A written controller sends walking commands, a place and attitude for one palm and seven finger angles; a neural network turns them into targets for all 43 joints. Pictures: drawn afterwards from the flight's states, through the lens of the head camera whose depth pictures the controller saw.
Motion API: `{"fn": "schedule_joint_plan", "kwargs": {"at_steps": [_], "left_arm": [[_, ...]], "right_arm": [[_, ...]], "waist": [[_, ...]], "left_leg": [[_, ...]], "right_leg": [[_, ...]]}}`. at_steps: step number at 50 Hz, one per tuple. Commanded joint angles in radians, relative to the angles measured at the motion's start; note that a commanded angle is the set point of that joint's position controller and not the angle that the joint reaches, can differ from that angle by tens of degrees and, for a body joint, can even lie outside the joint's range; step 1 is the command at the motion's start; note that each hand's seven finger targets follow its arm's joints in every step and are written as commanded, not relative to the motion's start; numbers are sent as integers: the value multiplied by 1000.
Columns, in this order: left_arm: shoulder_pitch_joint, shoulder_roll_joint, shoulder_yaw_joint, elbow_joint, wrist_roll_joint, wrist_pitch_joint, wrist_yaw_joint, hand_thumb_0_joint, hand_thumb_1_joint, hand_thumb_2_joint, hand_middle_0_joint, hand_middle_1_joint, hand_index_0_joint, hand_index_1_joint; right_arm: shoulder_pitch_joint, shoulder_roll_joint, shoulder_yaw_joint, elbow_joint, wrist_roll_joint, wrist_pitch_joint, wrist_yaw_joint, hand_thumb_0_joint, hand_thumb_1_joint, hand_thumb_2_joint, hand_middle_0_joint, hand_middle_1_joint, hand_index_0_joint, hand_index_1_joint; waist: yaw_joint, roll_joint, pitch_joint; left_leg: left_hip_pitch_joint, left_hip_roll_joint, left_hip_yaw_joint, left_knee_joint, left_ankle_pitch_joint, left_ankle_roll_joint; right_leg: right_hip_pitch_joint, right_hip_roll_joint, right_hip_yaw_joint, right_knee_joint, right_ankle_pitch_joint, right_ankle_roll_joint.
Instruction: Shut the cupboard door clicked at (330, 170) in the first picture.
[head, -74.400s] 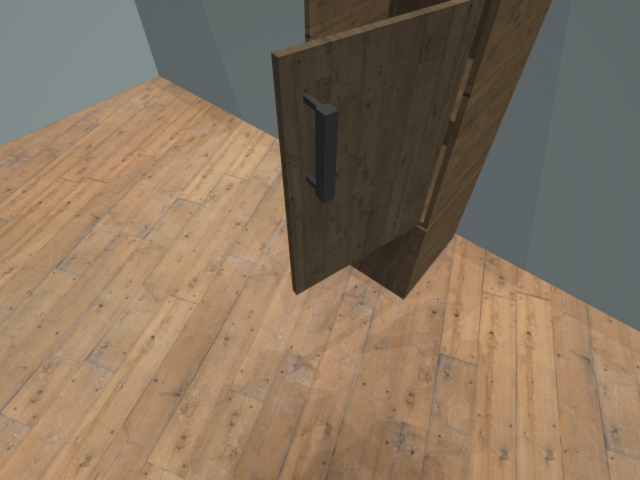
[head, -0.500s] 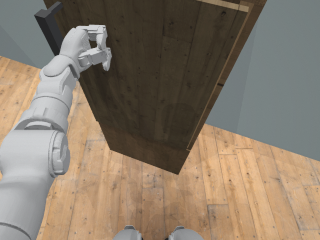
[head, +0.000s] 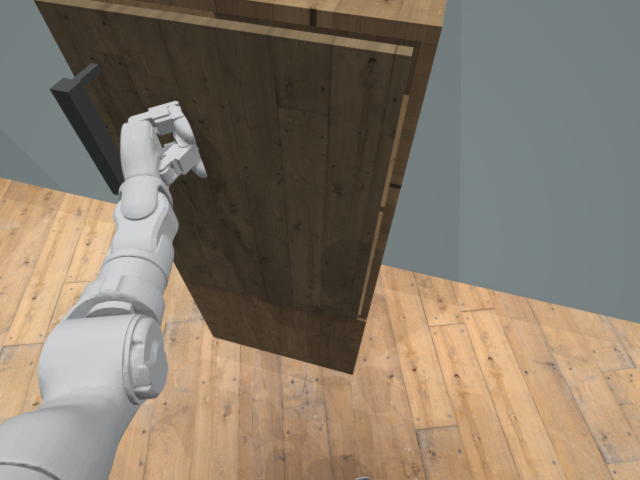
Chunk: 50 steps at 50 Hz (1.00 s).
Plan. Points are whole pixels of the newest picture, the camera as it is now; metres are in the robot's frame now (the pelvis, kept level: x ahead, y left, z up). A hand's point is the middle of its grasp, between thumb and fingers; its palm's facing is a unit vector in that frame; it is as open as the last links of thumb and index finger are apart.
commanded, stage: pull the fist back off the door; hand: left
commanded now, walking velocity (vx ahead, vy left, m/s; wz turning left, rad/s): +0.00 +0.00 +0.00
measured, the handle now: (108, 134) +0.56 +0.24 +0.13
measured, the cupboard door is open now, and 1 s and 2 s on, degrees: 0 0 0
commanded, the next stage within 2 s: draw the hand back to the body in 0.32 s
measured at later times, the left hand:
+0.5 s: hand (193, 185) +0.45 +0.12 +0.13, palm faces +0.10 -1.00 +0.01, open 3.1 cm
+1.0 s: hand (108, 257) +0.32 +0.17 +0.17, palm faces +0.11 -0.99 -0.10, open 3.1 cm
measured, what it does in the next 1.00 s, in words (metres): stands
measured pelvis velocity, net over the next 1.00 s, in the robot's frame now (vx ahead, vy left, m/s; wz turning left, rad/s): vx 0.01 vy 0.00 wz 0.03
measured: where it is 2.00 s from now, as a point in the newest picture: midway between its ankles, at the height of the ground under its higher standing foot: outside the picture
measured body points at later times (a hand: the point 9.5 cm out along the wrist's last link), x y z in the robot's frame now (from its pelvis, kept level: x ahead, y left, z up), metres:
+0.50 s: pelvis +0.01 -0.01 +0.01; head +0.04 -0.01 +0.46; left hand +0.44 +0.17 +0.13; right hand +0.15 -0.25 -0.09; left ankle +0.01 +0.08 -0.71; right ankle -0.01 -0.08 -0.71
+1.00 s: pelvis +0.01 +0.00 +0.02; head -0.02 -0.03 +0.47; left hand +0.31 +0.22 +0.18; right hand +0.19 -0.23 -0.06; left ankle +0.01 +0.08 -0.71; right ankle -0.01 -0.08 -0.71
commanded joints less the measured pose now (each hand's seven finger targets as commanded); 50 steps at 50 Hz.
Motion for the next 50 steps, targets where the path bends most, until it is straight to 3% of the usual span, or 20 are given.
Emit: {"fn": "schedule_joint_plan", "kwargs": {"at_steps": [1, 4, 8, 10, 11, 12, 16, 20, 24, 25, 27, 30, 34, 38, 41, 43, 44, 47, 48, 50], "left_arm": [[-252, 156, -4, -269, -10, -49, -10, 0, 900, 900, -1300, -1500, -1300, -1500], [-284, 104, -52, -387, -35, -21, -16, 0, 900, 900, -1300, -1500, -1300, -1500], [-306, 98, -70, -638, -51, -44, 5, 0, 900, 900, -1300, -1500, -1300, -1500], [-298, 71, -103, -730, -50, -55, 14, 0, 900, 900, -1300, -1500, -1300, -1500], [-225, 76, -95, -710, -45, -46, 19, 0, 900, 900, -1300, -1500, -1300, -1500], [-227, 26, -143, -731, -42, -40, 17, 0, 900, 900, -1300, -1500, -1300, -1500], [-157, 0, -158, -555, -34, 65, 19, 0, 900, 900, -1300, -1500, -1300, -1500], [-194, 9, -130, -486, -56, 133, 18, 0, 900, 900, -1300, -1500, -1300, -1500], [-174, 26, -110, -631, -57, 70, 19, 0, 900, 900, -1300, -1500, -1300, -1500], [-106, 43, -94, -683, -56, 46, 17, 0, 900, 900, -1300, -1500, -1300, -1500], [-16, 40, -103, -788, -51, 20, 7, 0, 900, 900, -1300, -1500, -1300, -1500], [151, 37, -111, -830, -54, 66, -21, 0, 900, 900, -1300, -1500, -1300, -1500], [219, 45, -102, -908, -96, 192, -55, 0, 900, 900, -1300, -1500, -1300, -1500], [217, 44, -127, -1095, -120, 235, -75, 0, 900, 900, -1300, -1500, -1300, -1500], [280, 61, -130, -1218, -125, 222, -86, 0, 900, 900, -1300, -1500, -1300, -1500], [374, 77, -107, -1236, -134, 233, -97, 0, 900, 900, -1273, -1470, -1273, -1470], [400, 47, -141, -1242, -134, 247, -108, 0, 900, 900, -1245, -1440, -1245, -1440], [527, 89, -78, -1218, -153, 319, -127, 0, 900, 900, -1163, -1350, -1163, -1350], [559, 140, -131, -1309, -58, 263, -71, 0, 900, 900, -1135, -1320, -1135, -1320], [679, 116, -122, -1285, -52, 251, -38, 0, 900, 900, -1080, -1260, -1080, -1260]], "right_arm": [[16, -148, -59, -131, 18, -13, -7, 0, -900, -900, 200, 300, 200, 300], [-13, -142, -63, -145, 31, -9, -16, 0, -900, -900, 200, 300, 200, 300], [-57, -132, -67, -152, 34, -25, -32, 0, -900, -900, 200, 300, 200, 300], [-71, -126, -65, -150, 35, -36, -38, 0, -900, -900, 200, 300, 200, 300], [-84, -124, -66, -142, 35, -38, -39, 0, -900, -900, 200, 300, 200, 300], [-94, -119, -61, -143, 35, -40, -37, 0, -900, -900, 200, 300, 200, 300], [-113, -122, -56, -129, 44, -23, -46, 0, -900, -900, 200, 300, 200, 300], [-141, -124, -45, -144, 54, -3, -57, 0, -900, -900, 200, 300, 200, 300], [-166, -108, -39, -174, 45, -17, -52, 0, -900, -900, 200, 300, 200, 300], [-165, -110, -41, -185, 44, -20, -50, 0, -900, -900, 200, 300, 200, 300], [-183, -103, -41, -202, 45, -29, -41, 0, -900, -900, 200, 300, 200, 300], [-197, -108, -44, -222, 52, -20, -38, 0, -900, -900, 200, 300, 200, 300], [-264, -112, -34, -251, 73, 5, -62, 0, -900, -900, 200, 300, 200, 300], [-318, -101, -21, -265, 79, -4, -92, 0, -900, -900, 200, 300, 200, 300], [-341, -92, -14, -264, 79, -27, -105, 0, -900, -900, 200, 300, 200, 300], [-348, -91, -11, -261, 79, -39, -108, 0, -900, -900, 200, 300, 200, 300], [-356, -90, -6, -262, 80, -41, -109, 0, -900, -900, 200, 300, 200, 300], [-374, -96, -4, -264, 85, -39, -113, 0, -900, -900, 200, 300, 200, 300], [-388, -74, 1, -256, 64, -29, -116, 0, -900, -900, 200, 300, 200, 300], [-397, -75, 0, -253, 61, -15, -117, 0, -900, -900, 200, 300, 200, 300]], "waist": [[62, -73, -301], [53, -71, -290], [70, 1, -394], [64, 14, -417], [75, 13, -385], [60, 16, -375], [45, -103, -197], [52, -125, -171], [98, -47, -334], [123, -22, -383], [141, 7, -433], [148, -78, -362], [139, -158, -189], [146, -64, -185], [154, -4, -207], [163, -24, -204], [157, -22, -179], [177, -63, -120], [170, -65, -23], [177, -110, 13]], "left_leg": [[212, -7, -47, -88, 245, 1], [245, -9, -40, -103, 225, 4], [384, -2, -51, -100, 311, 0], [431, 0, -55, -95, 361, 0], [430, 3, -55, -94, 362, -3], [435, 3, -58, -102, 367, -3], [332, -3, -56, -123, 268, 2], [311, -12, -58, -144, 226, 2], [394, -11, -60, -128, 335, -7], [424, -8, -66, -124, 396, -10], [472, -3, -63, -115, 481, -13], [431, 1, -53, -131, 490, -5], [360, -3, -39, -192, 302, 4], [434, -4, -46, -220, 292, 7], [488, 1, -60, -234, 308, 4], [492, 1, -62, -245, 304, 0], [486, 0, -65, -253, 295, 0], [461, -3, -67, -277, 253, -3], [451, -3, -79, -314, 220, -6], [441, 5, -81, -333, 200, -4]], "right_leg": [[179, -26, 50, -126, 342, 48], [187, -30, 56, -154, 333, 56], [215, -24, 48, -140, 395, 48], [215, -24, 44, -130, 433, 49], [203, -24, 41, -131, 434, 48], [194, -28, 34, -130, 437, 50], [174, -38, 41, -173, 392, 66], [191, -50, 50, -198, 353, 63], [254, -49, 43, -148, 442, 41], [279, -47, 36, -129, 478, 35], [298, -46, 37, -113, 540, 34], [337, -48, 34, -129, 588, 48], [344, -60, 49, -215, 490, 71], [356, -60, 49, -246, 421, 56], [364, -58, 44, -251, 398, 44], [377, -56, 37, -257, 388, 41], [375, -58, 37, -262, 382, 42], [381, -62, 33, -287, 341, 45], [367, -96, 80, -345, 317, 57], [388, -99, 74, -363, 284, 61]]}}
